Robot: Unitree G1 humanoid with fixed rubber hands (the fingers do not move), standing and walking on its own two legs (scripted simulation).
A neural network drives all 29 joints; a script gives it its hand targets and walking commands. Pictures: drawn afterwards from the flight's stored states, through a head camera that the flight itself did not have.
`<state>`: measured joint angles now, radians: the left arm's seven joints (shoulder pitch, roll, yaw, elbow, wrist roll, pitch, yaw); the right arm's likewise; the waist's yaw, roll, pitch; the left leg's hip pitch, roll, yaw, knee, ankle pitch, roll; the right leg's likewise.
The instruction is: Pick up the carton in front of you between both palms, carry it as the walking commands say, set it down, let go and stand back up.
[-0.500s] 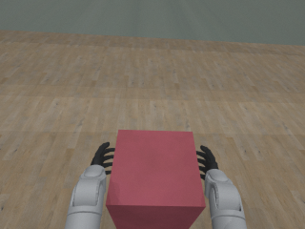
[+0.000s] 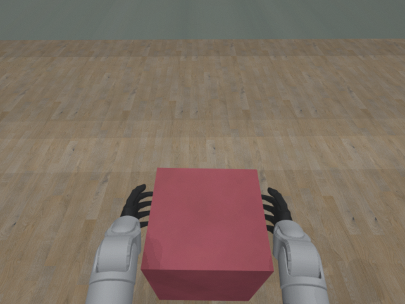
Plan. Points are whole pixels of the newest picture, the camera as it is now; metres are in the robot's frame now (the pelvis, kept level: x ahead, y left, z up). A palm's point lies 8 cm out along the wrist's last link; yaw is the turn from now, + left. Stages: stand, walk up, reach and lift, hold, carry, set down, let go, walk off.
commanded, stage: carry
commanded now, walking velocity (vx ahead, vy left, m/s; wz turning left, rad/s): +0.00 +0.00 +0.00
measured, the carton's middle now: (205, 238) +0.29 +0.00 -0.05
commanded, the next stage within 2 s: hold in 1.96 s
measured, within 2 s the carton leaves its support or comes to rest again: neither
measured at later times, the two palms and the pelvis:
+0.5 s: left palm (136, 160) +0.43 +0.16 +0.05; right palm (265, 161) +0.43 -0.14 +0.05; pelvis +0.15 +0.01 +0.01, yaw -1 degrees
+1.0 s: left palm (136, 165) +0.42 +0.16 +0.05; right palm (265, 167) +0.42 -0.14 +0.05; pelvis +0.14 +0.01 +0.01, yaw -1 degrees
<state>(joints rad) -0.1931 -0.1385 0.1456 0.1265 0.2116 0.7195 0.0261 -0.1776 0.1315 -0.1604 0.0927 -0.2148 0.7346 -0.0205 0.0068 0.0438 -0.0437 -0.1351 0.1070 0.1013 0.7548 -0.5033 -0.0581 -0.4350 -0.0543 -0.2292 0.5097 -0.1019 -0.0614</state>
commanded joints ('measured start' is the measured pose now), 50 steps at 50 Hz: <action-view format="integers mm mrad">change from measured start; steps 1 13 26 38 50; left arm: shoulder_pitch -325 -360 -412 -400 -435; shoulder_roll -853 -821 -852 -850 -847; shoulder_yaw -548 -638 -533 -579 -552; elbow -81 -208 -35 -118 -71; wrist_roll -240 -273 -215 -238 -225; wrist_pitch -41 -47 -22 -25 -21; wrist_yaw -216 -206 -211 -205 -208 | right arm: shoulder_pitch -390 -388 -428 -426 -449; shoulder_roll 849 836 857 856 851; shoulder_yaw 620 679 530 596 560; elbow -97 -177 7 -83 -35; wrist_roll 233 260 218 247 227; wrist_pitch -44 -49 -45 -45 -40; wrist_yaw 202 185 207 202 203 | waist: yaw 8 3 -6 -8 -7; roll -246 -43 -23 -43 -40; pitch -394 -391 -351 -383 -307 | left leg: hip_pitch -377 76 28 16 -17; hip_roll -39 119 81 68 73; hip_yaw -73 -52 -21 -10 -24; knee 343 -374 -231 -212 -274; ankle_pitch -72 661 987 828 644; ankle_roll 30 53 73 74 78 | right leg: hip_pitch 643 281 319 348 303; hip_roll -360 -127 -109 -122 -124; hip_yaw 419 75 102 111 126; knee -181 -91 15 19 -43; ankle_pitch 648 10 354 362 171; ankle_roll -141 52 87 73 66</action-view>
